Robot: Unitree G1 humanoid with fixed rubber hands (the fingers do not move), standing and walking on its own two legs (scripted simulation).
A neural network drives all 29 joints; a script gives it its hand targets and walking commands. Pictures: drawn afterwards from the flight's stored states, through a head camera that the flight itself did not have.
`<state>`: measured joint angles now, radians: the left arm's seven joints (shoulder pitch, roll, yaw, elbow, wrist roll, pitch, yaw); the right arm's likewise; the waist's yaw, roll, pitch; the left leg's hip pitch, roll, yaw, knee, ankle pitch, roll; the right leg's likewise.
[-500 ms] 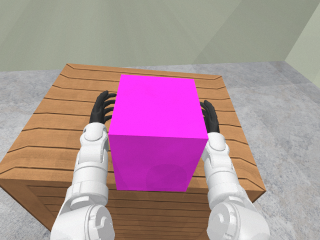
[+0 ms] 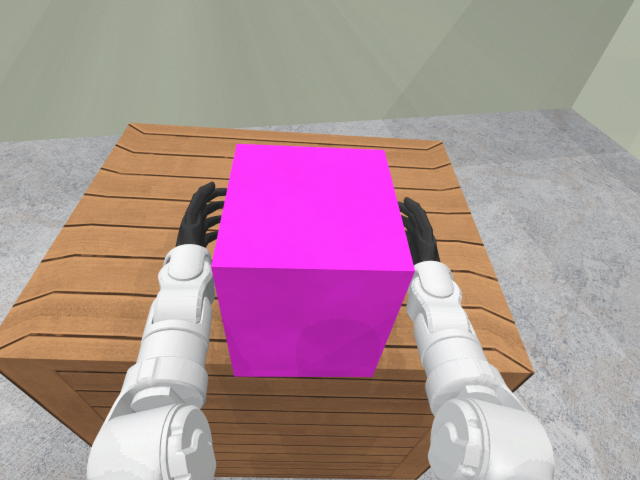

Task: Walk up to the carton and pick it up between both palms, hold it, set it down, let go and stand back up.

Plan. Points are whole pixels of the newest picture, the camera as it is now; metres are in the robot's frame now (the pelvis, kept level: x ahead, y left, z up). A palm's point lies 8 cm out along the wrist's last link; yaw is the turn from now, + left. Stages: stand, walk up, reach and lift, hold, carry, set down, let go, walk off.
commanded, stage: set down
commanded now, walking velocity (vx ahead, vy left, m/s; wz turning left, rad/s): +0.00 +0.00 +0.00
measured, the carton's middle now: (307, 265) +0.40 +0.02 +0.05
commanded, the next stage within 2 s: none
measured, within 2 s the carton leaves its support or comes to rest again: neither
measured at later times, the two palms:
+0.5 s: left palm (177, 214) +0.41 +0.19 +0.13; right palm (477, 213) +0.43 -0.20 +0.14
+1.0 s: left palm (143, 155) +0.41 +0.20 +0.22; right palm (493, 168) +0.42 -0.19 +0.21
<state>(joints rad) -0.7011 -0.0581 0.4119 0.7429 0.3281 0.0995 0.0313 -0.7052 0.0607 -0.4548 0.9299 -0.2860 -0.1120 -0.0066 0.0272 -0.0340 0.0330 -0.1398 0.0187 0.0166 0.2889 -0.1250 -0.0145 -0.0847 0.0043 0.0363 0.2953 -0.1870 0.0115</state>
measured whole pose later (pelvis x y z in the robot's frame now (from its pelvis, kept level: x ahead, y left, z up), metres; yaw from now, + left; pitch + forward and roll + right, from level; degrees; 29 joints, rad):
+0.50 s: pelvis -0.01 -0.01 -0.01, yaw -1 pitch +8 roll -1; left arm -0.85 0.20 0.08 0.88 -0.15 0.19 0.13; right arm -0.92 -0.35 0.11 1.11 0.43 0.05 -0.07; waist 0.06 -0.02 -0.14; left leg -0.41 0.06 0.02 0.41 -0.15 -0.03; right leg -0.34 0.05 0.04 0.37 -0.17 0.00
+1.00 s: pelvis -0.02 -0.01 +0.00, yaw +0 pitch +4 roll -1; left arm -0.96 0.34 0.10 0.61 -0.22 0.61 0.10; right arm -1.01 -0.40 0.10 0.85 0.49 0.37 -0.09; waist 0.02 -0.02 -0.09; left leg -0.31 0.05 0.01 0.35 -0.12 -0.03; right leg -0.24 0.04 0.03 0.33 -0.16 -0.01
